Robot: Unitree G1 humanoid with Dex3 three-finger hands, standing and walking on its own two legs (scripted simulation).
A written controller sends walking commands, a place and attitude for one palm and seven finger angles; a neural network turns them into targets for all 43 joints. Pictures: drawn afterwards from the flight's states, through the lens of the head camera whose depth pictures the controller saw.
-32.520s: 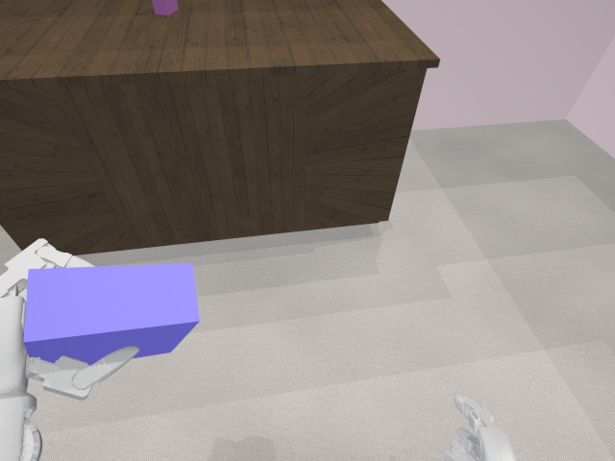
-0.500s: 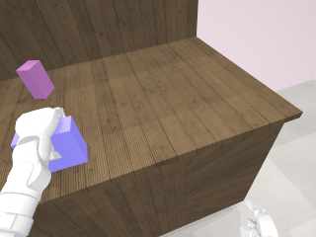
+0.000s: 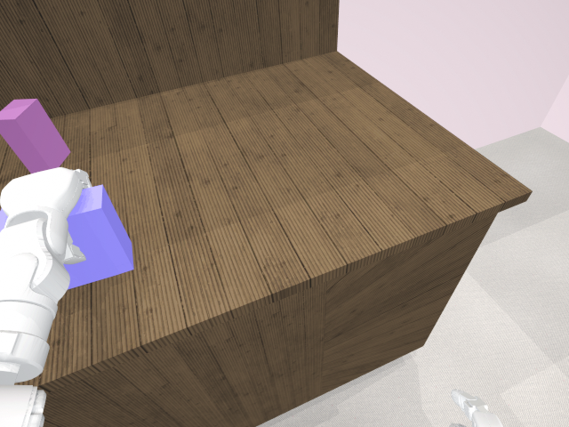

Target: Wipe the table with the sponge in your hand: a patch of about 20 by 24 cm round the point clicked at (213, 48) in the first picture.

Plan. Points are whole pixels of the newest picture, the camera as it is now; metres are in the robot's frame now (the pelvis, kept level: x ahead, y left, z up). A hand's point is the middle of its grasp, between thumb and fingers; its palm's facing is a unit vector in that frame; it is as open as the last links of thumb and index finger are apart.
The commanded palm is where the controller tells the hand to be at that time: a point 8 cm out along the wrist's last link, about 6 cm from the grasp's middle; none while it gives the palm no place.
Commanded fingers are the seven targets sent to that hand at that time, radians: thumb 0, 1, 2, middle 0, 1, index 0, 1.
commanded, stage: wipe forward along the first lane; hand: left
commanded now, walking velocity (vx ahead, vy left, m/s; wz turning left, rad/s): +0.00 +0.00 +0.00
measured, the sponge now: (79, 251) +0.33 +0.35 +0.08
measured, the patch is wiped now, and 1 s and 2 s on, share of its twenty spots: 0.35 0.50 0.70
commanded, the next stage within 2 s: slide across to the middle lane in 0.38 s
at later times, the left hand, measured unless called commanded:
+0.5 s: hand (64, 200) +0.39 +0.37 +0.13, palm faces -0.08 -0.01 -1.00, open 10.0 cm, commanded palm +0.37 +0.36 +0.18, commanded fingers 0.00 0.10 1.30 -1.20 -1.60 -1.20 -1.60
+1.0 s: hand (109, 183) +0.42 +0.32 +0.14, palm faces +0.00 -0.03 -1.00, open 10.0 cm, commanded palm +0.39 +0.31 +0.20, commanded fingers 0.00 0.10 1.30 -1.20 -1.60 -1.20 -1.60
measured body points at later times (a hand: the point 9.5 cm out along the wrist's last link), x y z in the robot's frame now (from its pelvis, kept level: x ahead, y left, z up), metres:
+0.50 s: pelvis +0.01 +0.02 +0.00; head +0.03 +0.00 +0.45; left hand +0.39 +0.37 +0.19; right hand +0.14 -0.24 -0.12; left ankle +0.04 +0.12 -0.73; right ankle +0.00 -0.09 -0.73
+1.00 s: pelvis +0.02 +0.03 +0.00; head +0.04 +0.01 +0.45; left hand +0.42 +0.32 +0.19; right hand +0.21 -0.19 -0.11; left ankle +0.04 +0.12 -0.73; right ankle +0.00 -0.09 -0.73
